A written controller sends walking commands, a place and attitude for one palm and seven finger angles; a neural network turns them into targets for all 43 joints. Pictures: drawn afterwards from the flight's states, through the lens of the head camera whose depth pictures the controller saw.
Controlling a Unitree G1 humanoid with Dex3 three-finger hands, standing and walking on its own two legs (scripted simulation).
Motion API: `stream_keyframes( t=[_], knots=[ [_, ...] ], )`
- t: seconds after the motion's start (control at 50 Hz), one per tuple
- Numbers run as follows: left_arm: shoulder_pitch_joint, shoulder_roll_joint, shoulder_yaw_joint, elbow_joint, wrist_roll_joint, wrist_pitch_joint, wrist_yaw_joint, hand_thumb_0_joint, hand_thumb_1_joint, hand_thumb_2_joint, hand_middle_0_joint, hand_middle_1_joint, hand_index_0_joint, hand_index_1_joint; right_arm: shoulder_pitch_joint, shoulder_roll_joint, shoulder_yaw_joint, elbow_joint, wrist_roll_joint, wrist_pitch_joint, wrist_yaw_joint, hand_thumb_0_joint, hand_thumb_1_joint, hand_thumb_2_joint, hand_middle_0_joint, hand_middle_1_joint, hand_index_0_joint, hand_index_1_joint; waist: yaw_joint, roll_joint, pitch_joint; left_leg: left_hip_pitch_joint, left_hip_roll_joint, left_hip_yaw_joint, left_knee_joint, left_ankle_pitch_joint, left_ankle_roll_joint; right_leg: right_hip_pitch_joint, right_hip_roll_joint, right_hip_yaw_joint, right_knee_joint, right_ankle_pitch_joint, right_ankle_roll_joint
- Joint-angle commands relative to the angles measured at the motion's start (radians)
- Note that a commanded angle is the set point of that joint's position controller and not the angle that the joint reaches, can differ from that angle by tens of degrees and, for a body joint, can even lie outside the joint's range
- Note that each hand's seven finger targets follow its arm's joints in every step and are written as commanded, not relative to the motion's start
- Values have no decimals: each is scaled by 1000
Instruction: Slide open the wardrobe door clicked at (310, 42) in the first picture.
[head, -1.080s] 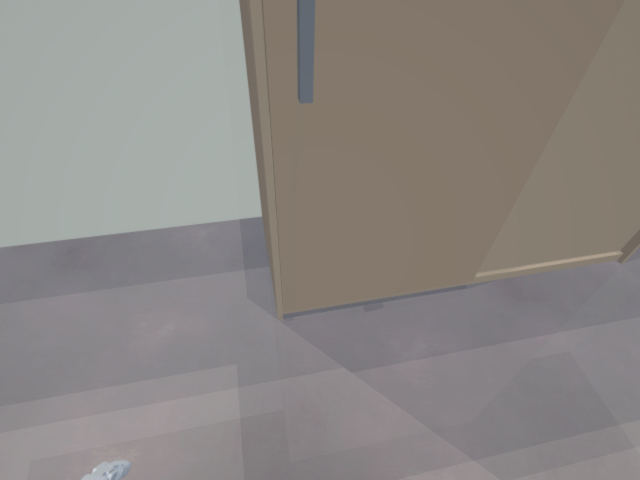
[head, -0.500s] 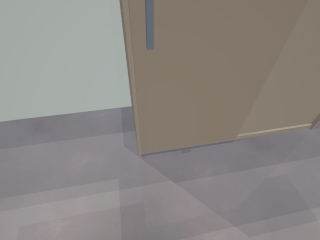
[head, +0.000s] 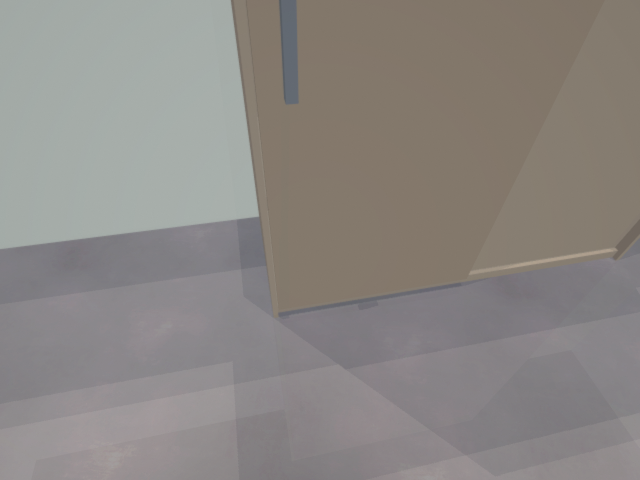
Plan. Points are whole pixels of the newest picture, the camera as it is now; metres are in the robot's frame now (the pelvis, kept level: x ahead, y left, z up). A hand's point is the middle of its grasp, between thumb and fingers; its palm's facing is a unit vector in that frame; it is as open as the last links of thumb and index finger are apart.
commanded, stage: look at it before walking up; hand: left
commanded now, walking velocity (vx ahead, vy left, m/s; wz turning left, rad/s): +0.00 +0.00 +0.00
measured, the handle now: (287, 48) +0.79 +0.11 +0.19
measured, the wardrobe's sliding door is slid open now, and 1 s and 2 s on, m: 0.00 0.00 0.00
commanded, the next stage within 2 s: turn to face it in 0.36 s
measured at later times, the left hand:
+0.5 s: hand out of the picture +0.07 +0.24 -0.16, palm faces -0.03 -0.95 -0.30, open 7.4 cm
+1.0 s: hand out of the picture +0.02 +0.21 -0.19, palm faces +0.12 -0.96 -0.24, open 7.4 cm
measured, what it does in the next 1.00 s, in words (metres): stands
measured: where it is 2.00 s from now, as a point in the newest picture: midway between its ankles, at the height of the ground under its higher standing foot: outside the picture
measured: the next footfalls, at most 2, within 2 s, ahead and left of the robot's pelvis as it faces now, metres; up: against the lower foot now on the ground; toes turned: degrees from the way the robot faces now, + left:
left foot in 1.50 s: +0.01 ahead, +0.12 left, +0.00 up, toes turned +19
right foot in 1.90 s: +0.32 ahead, -0.16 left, +0.00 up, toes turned +0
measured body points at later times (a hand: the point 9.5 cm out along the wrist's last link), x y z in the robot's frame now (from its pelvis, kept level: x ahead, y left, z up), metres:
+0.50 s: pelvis +0.01 +0.00 +0.00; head +0.01 +0.00 +0.45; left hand +0.07 +0.29 -0.14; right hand +0.07 -0.28 -0.14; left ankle +0.01 +0.13 -0.75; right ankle +0.01 -0.12 -0.75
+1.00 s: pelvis -0.01 +0.00 -0.02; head +0.02 +0.02 +0.43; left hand +0.01 +0.27 -0.17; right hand +0.06 -0.23 -0.16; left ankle +0.01 +0.13 -0.75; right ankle +0.00 -0.12 -0.74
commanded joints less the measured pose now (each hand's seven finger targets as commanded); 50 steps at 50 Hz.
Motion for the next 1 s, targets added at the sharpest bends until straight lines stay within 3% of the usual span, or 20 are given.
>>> stream_keyframes(
  t=[0.0, 0.46, 0.56, 0.64, 0.76, 0.82, 0.88, 0.92, 0.98],
  knots=[
    [-25, 198, 46, -55, 3, -23, 17, 0, 900, 900, -200, -300, -200, -300, -35, -192, -39, -56, -3, -22, -17, 0, -900, -900, 200, 300, 200, 300, 6, 4, -41, -17, 100, -81, -60, 88, 31, 3, -117, 110, -80, 54, -22],
    [-11, 193, 43, -42, 3, -21, 17, 0, 900, 900, -200, -300, -200, -300, -36, -193, -37, -51, -2, -23, -19, 0, -900, -900, 200, 300, 200, 300, 8, 9, -42, 1, 104, -85, -74, 126, 32, 22, -116, 97, -78, 95, -16],
    [37, 112, 35, -43, 1, 4, 28, 0, 900, 900, -200, -300, -200, -300, 4, -101, -22, -56, -4, -1, -16, 0, -900, -900, 200, 300, 200, 300, 14, 14, -42, -54, 98, -88, -19, 185, 24, 26, -128, 60, -10, 123, 5],
    [50, 119, 48, -67, 3, 15, 32, 0, 900, 900, -200, -300, -200, -300, 15, -94, -31, -79, -6, 15, -13, 0, -900, -900, 200, 300, 200, 300, 19, -3, -29, -130, 80, -95, 43, 162, 24, 18, -150, 60, 21, 102, -3],
    [46, 116, 66, -111, 5, 22, 36, 0, 900, 900, -200, -300, -200, -300, 46, -75, -47, -111, -8, 28, -11, 0, -900, -900, 200, 300, 200, 300, 7, -47, -46, -155, 55, -98, 139, 115, 30, -41, -197, 60, 48, 33, -38],
    [35, 98, 70, -131, 8, 26, 36, 0, 900, 900, -200, -300, -200, -300, 66, -70, -54, -125, -11, 30, -9, 0, -900, -900, 200, 300, 200, 300, -2, -2, -38, -182, 67, -145, 125, 87, 45, -71, -174, 30, 93, -46, -30],
    [56, 55, 72, -138, 6, 29, 36, 0, 900, 900, -200, -300, -200, -300, 59, -90, -61, -142, -15, 25, -11, 0, -900, -900, 200, 300, 200, 300, 11, 112, -19, -240, 130, -308, -6, 35, 93, -60, -80, -29, 195, -125, 9],
    [80, 30, 69, -137, 7, 25, 36, 0, 900, 900, -200, -300, -200, -300, 64, -105, -69, -154, -11, 19, -18, 0, -900, -900, 200, 300, 200, 300, 16, 165, -42, -212, 170, -396, -53, 90, 140, -64, -37, -31, 268, -149, 18],
    [99, 7, 70, -140, 3, 24, 37, 0, 900, 900, -200, -300, -200, -300, 81, -96, -78, -158, -12, 19, -26, 0, -900, -900, 200, 300, 200, 300, 11, 208, -63, -118, 187, -419, -55, 186, 186, -142, -18, 0, 344, -249, 17]
  ],
)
